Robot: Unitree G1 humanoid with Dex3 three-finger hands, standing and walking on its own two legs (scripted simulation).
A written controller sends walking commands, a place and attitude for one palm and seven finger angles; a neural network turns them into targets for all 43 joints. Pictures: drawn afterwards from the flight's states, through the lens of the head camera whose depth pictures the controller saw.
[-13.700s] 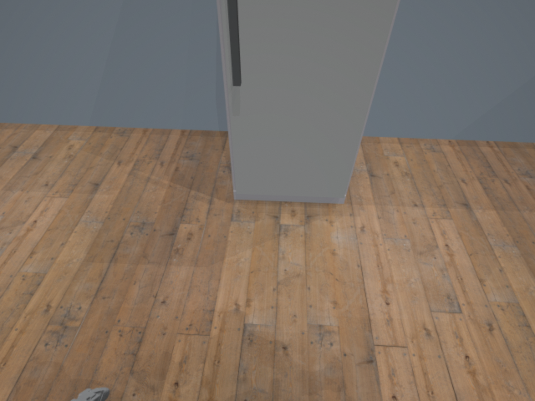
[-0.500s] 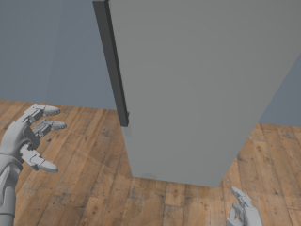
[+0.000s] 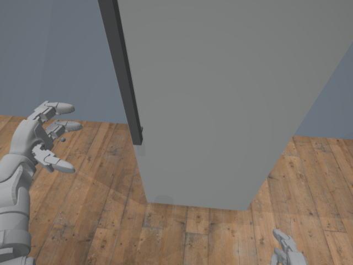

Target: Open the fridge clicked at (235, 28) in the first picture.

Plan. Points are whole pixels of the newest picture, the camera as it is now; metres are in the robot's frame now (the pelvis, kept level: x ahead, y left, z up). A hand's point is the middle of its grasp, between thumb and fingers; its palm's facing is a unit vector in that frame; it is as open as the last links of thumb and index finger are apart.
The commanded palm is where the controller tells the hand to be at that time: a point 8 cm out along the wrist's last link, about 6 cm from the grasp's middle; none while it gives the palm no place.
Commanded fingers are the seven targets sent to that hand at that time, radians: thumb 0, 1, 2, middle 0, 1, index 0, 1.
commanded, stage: move the hooked fingers beside the handle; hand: left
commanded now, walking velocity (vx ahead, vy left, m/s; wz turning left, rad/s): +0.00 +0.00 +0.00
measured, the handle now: (128, 82) +0.51 +0.15 +0.15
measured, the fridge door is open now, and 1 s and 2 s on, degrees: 0 0 0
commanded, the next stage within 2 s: feel for the door with the fingertips in 1.96 s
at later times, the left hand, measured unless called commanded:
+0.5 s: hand (76, 126) +0.37 +0.24 +0.13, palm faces -0.04 -1.00 -0.01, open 14.0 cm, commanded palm +0.35 +0.29 +0.12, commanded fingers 0.00 -0.50 0.30 -0.30 -1.20 -0.30 -1.20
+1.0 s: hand (100, 109) +0.44 +0.21 +0.12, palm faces -0.05 -1.00 +0.00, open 14.0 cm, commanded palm +0.41 +0.27 +0.12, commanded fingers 0.00 -0.50 0.30 -0.30 -1.20 -0.30 -1.20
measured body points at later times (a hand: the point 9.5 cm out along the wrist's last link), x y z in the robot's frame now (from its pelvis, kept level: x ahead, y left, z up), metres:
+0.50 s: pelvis +0.01 +0.02 +0.00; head +0.03 +0.02 +0.45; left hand +0.37 +0.30 +0.13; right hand +0.15 -0.23 -0.09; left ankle +0.01 +0.10 -0.73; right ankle +0.00 -0.10 -0.73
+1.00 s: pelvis +0.01 +0.01 +0.00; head +0.05 +0.00 +0.45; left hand +0.44 +0.26 +0.12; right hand +0.08 -0.26 -0.11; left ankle +0.01 +0.10 -0.73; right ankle +0.00 -0.10 -0.73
